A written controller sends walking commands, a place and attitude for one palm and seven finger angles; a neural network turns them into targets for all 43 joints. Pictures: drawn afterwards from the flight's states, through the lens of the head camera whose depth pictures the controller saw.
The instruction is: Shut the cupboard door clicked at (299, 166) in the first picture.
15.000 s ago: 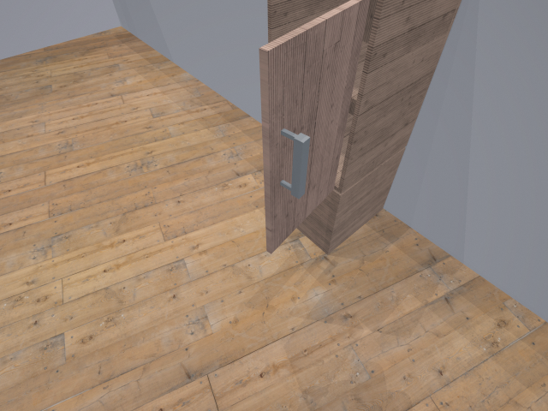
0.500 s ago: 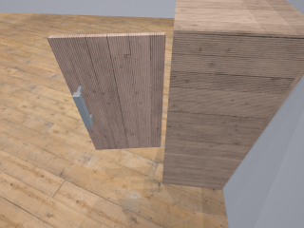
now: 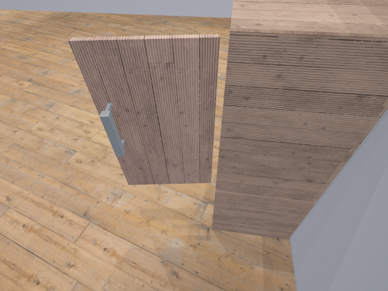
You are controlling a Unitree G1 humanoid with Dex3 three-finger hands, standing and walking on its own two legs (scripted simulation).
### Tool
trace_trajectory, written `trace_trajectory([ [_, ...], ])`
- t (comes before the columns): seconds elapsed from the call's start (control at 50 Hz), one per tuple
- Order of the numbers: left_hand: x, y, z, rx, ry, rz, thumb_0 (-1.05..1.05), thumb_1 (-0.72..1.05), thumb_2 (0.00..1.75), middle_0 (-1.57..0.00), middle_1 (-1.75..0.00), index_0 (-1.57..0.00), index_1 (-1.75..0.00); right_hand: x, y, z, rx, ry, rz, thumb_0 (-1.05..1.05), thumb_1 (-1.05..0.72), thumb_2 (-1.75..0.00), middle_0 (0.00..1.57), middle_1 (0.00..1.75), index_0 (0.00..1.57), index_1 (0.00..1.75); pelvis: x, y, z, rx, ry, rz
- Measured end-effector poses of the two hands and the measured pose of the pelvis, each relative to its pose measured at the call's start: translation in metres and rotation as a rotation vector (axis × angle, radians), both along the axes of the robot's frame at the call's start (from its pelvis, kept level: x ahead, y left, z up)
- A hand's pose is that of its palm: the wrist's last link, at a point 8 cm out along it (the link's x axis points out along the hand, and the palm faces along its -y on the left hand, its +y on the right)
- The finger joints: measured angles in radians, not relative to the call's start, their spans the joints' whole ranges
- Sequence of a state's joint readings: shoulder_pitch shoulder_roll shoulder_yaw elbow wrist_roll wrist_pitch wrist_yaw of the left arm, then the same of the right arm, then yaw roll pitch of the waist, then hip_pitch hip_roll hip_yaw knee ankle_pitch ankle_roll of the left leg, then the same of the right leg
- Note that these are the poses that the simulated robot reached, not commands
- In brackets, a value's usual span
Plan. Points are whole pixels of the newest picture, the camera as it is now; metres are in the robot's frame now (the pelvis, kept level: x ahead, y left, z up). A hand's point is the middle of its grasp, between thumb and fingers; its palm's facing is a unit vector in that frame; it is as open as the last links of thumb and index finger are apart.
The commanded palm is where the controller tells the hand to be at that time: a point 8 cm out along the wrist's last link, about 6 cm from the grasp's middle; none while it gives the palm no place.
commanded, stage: look again from close up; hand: left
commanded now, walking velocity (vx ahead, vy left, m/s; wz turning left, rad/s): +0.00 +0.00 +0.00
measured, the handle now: (115, 130) +0.54 +0.27 -0.01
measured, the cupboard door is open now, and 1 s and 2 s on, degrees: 99 99 99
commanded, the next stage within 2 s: shuffle to correct the standing spot in 0.34 s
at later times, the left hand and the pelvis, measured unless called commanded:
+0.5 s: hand out of the picture +0.03 +0.17 -0.17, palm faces -0.01 -0.98 -0.20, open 7.3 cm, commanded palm none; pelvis +0.02 +0.00 +0.00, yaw -1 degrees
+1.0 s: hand out of the picture +0.12 +0.23 -0.17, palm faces +0.09 -0.97 -0.21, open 7.3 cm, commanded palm none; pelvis +0.10 +0.05 +0.01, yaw +4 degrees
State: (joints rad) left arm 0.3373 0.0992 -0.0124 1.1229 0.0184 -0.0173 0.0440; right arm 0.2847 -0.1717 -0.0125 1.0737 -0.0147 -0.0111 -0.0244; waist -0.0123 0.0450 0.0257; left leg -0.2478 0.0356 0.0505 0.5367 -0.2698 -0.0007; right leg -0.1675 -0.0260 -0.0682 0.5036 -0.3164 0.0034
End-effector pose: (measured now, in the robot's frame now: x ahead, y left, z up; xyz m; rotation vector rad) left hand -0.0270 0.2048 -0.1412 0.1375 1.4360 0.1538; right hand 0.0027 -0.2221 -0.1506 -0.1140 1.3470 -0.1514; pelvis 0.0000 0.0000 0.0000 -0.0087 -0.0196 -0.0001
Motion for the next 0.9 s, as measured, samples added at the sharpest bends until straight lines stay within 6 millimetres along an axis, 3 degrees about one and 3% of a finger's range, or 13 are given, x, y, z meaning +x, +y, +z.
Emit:
trace_trajectory([
  [0.22,0.032,0.024,0.006,0.047,-0.069,-0.031,0.00,0.91,0.90,-0.20,-0.30,-0.20,-0.30,-0.001,0.005,0.001,0.012,0.012,0.011,0.02,-0.93,-0.89,0.20,0.30,0.20,0.30,0.005,0.001,0.002,0.019,0.004,-0.012],
  [0.52,0.051,0.015,0.000,0.013,-0.063,-0.041,0.00,0.91,0.90,-0.20,-0.30,-0.20,-0.30,0.014,-0.002,0.007,-0.013,0.034,0.015,0.01,-0.91,-0.89,0.20,0.30,0.20,0.30,0.019,-0.002,0.002,0.019,0.013,-0.016],
  [0.64,0.048,0.022,-0.010,0.001,-0.060,0.015,0.00,0.91,0.90,-0.20,-0.30,-0.20,-0.30,0.033,-0.003,0.005,-0.035,0.047,0.051,0.01,-0.91,-0.89,0.20,0.30,0.20,0.30,0.033,0.005,-0.005,0.001,0.017,0.019],
  [0.78,0.037,0.052,-0.024,-0.012,0.037,0.071,0.00,0.91,0.90,-0.20,-0.30,-0.20,-0.30,0.084,0.013,0.012,-0.087,-0.015,0.095,0.01,-0.91,-0.89,0.20,0.30,0.20,0.30,0.061,0.031,-0.012,0.011,0.020,0.031],
  [0.84,0.055,0.065,-0.015,-0.002,0.053,0.055,0.00,0.91,0.90,-0.20,-0.30,-0.20,-0.30,0.091,0.025,0.017,-0.089,-0.031,0.084,0.01,-0.91,-0.89,0.20,0.30,0.20,0.30,0.072,0.040,-0.006,0.000,0.026,0.035],
  [0.9,0.088,0.074,-0.006,0.012,-0.001,0.050,0.01,0.91,0.90,-0.20,-0.30,-0.20,-0.30,0.090,0.039,0.021,-0.069,0.010,0.092,0.00,-0.91,-0.89,0.20,0.30,0.20,0.30,0.082,0.044,0.002,-0.004,0.033,0.048],
])
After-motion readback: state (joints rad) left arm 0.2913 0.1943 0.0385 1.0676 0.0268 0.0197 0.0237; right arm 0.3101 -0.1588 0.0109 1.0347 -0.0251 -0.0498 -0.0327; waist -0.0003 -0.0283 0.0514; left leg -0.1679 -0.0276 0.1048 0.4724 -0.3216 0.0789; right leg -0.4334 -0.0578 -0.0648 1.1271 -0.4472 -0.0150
